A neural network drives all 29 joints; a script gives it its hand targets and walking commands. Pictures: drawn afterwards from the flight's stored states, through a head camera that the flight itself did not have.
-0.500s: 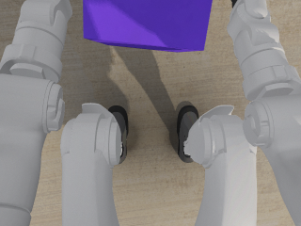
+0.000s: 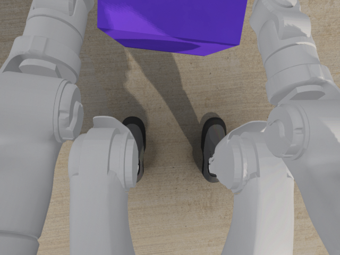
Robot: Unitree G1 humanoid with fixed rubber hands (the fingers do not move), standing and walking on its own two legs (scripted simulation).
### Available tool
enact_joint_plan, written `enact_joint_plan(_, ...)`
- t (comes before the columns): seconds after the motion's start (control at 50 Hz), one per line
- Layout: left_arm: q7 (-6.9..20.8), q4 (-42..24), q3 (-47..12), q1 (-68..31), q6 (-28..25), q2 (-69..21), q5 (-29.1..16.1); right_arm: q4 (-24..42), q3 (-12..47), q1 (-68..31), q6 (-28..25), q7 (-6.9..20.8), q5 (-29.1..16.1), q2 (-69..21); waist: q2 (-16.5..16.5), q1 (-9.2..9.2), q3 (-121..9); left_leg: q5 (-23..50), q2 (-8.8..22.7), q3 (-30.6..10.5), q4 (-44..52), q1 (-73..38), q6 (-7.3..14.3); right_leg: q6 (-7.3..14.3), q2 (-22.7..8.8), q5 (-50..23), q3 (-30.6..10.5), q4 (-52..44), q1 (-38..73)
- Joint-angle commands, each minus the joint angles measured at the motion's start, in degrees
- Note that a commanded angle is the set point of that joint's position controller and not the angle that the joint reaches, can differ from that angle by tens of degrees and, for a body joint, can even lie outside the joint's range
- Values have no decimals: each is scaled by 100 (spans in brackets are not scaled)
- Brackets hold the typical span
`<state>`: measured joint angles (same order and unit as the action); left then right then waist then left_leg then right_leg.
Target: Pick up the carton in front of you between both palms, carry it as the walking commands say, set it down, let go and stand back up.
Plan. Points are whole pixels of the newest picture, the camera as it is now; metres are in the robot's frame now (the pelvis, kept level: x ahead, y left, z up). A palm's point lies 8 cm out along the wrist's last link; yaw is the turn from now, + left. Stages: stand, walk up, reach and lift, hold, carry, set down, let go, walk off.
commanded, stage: reach and lift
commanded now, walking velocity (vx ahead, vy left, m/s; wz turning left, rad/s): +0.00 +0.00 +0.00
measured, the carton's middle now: out of the picture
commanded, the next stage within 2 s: none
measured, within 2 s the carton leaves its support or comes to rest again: leaves its support in 0.06 s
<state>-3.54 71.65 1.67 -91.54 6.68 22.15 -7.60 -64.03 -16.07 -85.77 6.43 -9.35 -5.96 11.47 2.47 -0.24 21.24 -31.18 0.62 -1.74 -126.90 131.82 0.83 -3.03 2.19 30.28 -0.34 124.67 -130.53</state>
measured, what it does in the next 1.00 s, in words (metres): rises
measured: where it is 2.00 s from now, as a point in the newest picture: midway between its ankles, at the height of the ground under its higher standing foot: (174, 160)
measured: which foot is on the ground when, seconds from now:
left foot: down 0.00-1.00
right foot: down 0.00-1.00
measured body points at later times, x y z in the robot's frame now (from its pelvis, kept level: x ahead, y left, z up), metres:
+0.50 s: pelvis +0.00 -0.01 +0.08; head +0.27 +0.03 +0.44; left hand +0.51 +0.20 +0.01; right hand +0.52 -0.10 +0.01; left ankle +0.11 +0.12 -0.33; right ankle +0.13 -0.13 -0.33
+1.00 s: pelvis +0.03 -0.01 +0.20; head +0.23 +0.02 +0.60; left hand +0.47 +0.19 +0.15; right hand +0.50 -0.11 +0.16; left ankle +0.11 +0.12 -0.33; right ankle +0.13 -0.13 -0.33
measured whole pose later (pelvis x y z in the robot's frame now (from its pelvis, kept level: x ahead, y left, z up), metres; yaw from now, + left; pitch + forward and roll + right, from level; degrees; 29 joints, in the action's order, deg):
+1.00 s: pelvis +0.03 -0.01 +0.20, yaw +5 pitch +38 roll -1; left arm -0.3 36.3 22.6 -47.9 22.4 -0.7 12.1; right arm -32.6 -26.2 -45.2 21.4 -4.8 10.1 -6.1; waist 1.3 0.0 -13.3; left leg -27.3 -2.6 -3.7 -87.9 98.7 -1.5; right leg -2.1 3.9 29.1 -2.9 88.1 -97.1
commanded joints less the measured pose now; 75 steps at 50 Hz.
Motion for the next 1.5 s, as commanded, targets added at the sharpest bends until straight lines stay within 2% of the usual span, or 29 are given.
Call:
enact_joint_plan(0.0,1618,-1623,-941,-2449,76,-5775,-250,1387,1518,-2915,99,1537,-284,-5381,-410,-69,-7085,1763,-578,344,1028,-3475,13,171,621,-1618,642,-569,3185)
enact_joint_plan(0.06,1596,-2561,-1264,-2642,165,-6200,-489,1914,1928,-2907,214,1553,-612,-6017,-424,-145,-8716,2501,-616,436,987,-4315,-24,154,655,-2282,718,-508,3670)
enact_joint_plan(0.12,1520,-3481,-1458,-2586,389,-6539,-459,2401,2196,-2872,424,1559,-757,-6538,-647,-274,-10142,3243,-648,487,1040,-5376,-108,115,729,-2592,786,-583,3671)
enact_joint_plan(0.16,1474,-3755,-1531,-2340,593,-6847,-310,2798,2343,-2864,591,1568,-643,-6687,-771,-286,-10579,3403,-688,538,1139,-5656,-154,64,778,-2506,792,-767,3474)
enact_joint_plan(0.18,1428,-3815,-1523,-2051,668,-7048,-218,3010,2396,-2943,615,1558,-581,-6628,-781,-396,-10601,2919,-738,585,1271,-5262,-134,83,767,-2299,758,-825,3712)
enact_joint_plan(0.2,1427,-3742,-1496,-1936,761,-7070,-80,3082,2417,-2804,716,1584,-491,-6786,-738,-285,-10336,2805,-725,558,1451,-5380,-130,58,790,-2072,767,-1014,3391)
enact_joint_plan(0.26,1438,-3399,-1261,-1264,1027,-7486,173,3131,2400,-2546,916,1640,-179,-6785,-683,-190,-9731,2437,-819,569,1742,-5140,-145,62,826,-1590,748,-1406,3152)
enact_joint_plan(0.34,1560,-2537,-664,-876,1248,-7731,693,2457,1644,-2012,1105,1659,579,-6679,-670,93,-8148,991,-863,554,2402,-4091,-157,198,817,-577,701,-2029,2906)
enact_joint_plan(0.4,1673,-2153,-143,-859,1322,-7639,1071,2031,991,-1757,1200,1679,1119,-6500,-708,275,-7506,399,-883,513,2777,-3743,-133,272,811,-182,642,-2430,2877)
enact_joint_plan(0.44,1703,-2070,112,-844,1335,-7590,1254,1995,838,-1778,1229,1710,1255,-6542,-692,190,-7576,324,-892,485,2989,-3900,-96,276,818,-126,599,-2629,2978)
enact_joint_plan(0.52,1697,-2024,416,-666,1339,-7570,1539,2026,1034,-1833,1293,1815,1187,-6929,-374,-154,-8045,479,-896,504,3343,-4408,-26,175,851,-144,540,-3020,3383)
enact_joint_plan(0.58,1743,-2200,321,-577,1370,-7688,1536,2102,1245,-1666,1352,1873,1116,-7160,-184,-216,-8430,717,-907,555,3528,-4644,-15,118,861,-351,514,-3271,3897)
enact_joint_plan(0.7,1820,-2847,-421,-250,1476,-8154,1170,2544,1868,-1123,1446,1922,881,-7525,-235,-135,-9154,1391,-939,559,3872,-5491,-122,85,872,-980,490,-3651,4699)
enact_joint_plan(0.84,1772,-3306,-1041,436,1548,-8498,943,2855,2404,-360,1499,1945,687,-7725,-425,-65,-8938,1657,-977,474,4406,-6271,-195,98,869,-1202,394,-4191,5321)
enact_joint_plan(1.16,1635,-3322,-1104,2105,1408,-8777,1156,2713,2504,1411,1400,2033,924,-7882,-331,-32,-7351,1753,-926,93,6102,-8005,-127,173,778,-1254,16,-5892,6886)
enact_joint_plan(1.48,1643,-3853,-1536,3691,1457,-8853,1225,3097,2979,3120,1479,2107,1009,-7949,-295,-28,-5925,2549,-756,-220,8049,-10251,-50,285,540,-2192,-370,-7861,9439)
